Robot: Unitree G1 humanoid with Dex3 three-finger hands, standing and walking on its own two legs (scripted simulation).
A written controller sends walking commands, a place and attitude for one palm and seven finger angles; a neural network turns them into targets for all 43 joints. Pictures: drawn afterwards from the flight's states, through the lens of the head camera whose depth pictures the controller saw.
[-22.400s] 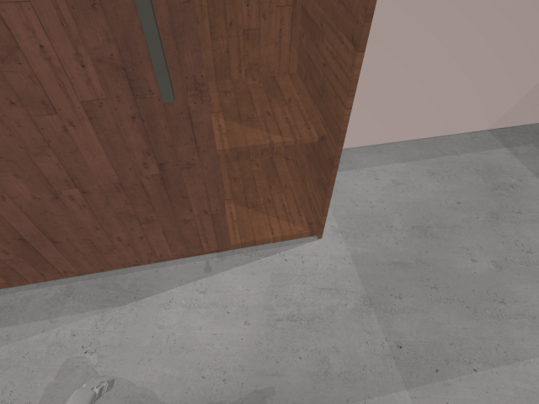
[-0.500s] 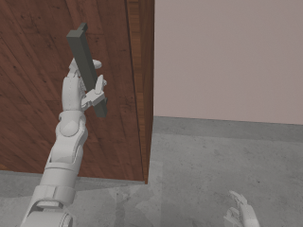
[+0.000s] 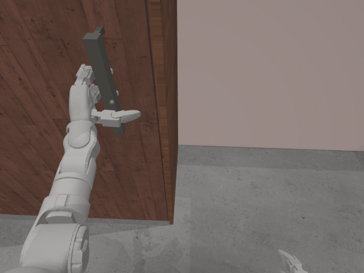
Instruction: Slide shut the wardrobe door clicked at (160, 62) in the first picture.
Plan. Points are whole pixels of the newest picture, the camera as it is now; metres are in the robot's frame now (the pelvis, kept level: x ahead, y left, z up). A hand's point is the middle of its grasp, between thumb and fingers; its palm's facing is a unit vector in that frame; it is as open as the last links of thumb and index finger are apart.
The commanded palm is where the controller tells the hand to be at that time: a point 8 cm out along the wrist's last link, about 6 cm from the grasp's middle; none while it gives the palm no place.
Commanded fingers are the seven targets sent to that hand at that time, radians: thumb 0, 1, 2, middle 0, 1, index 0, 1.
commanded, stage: loosen the grip on the handle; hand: left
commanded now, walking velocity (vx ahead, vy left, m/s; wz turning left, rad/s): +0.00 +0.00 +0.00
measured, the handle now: (111, 87) +0.47 +0.18 +0.17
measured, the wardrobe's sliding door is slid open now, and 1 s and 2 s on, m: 0.01 0.01 0.01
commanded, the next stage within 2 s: slip the hand off the handle in 0.24 s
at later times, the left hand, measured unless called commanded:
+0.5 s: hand (111, 102) +0.43 +0.17 +0.16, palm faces +0.15 -0.98 -0.11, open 14.7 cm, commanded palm +0.40 +0.24 +0.16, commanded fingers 0.00 -0.55 0.20 -0.25 -1.15 -0.25 -1.15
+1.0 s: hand (84, 102) +0.43 +0.24 +0.16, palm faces +0.17 -0.98 -0.10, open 14.6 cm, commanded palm +0.39 +0.29 +0.16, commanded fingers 0.00 -0.55 0.20 -0.25 -1.15 -0.25 -1.15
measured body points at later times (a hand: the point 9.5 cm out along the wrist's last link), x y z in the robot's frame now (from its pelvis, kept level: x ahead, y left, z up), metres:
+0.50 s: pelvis +0.03 +0.01 +0.00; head +0.05 +0.01 +0.45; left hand +0.42 +0.23 +0.17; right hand +0.17 -0.23 -0.10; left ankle +0.02 +0.11 -0.73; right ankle +0.05 -0.09 -0.73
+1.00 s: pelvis +0.03 +0.02 +0.00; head +0.05 +0.02 +0.45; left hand +0.42 +0.29 +0.17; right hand +0.13 -0.24 -0.11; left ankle +0.02 +0.11 -0.73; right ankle +0.05 -0.09 -0.73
